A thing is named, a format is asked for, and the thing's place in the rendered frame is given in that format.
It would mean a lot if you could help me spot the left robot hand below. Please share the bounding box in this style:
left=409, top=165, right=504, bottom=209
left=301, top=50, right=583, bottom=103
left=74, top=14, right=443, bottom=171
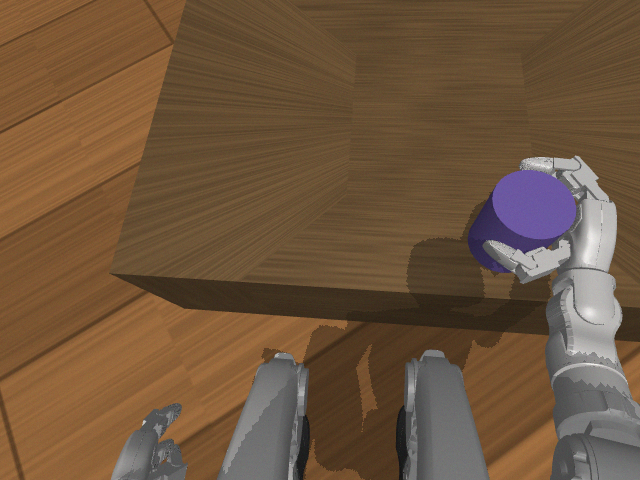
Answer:
left=111, top=403, right=188, bottom=480

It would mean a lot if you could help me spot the right robot hand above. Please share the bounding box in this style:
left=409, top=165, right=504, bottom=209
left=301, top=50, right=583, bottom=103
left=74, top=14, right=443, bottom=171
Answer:
left=482, top=156, right=617, bottom=284

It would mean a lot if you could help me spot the can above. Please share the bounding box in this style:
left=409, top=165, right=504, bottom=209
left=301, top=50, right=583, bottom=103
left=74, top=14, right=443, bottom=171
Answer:
left=468, top=170, right=576, bottom=273

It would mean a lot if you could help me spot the right robot arm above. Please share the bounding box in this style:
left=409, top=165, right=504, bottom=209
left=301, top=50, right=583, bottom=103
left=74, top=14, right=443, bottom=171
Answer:
left=545, top=267, right=640, bottom=480

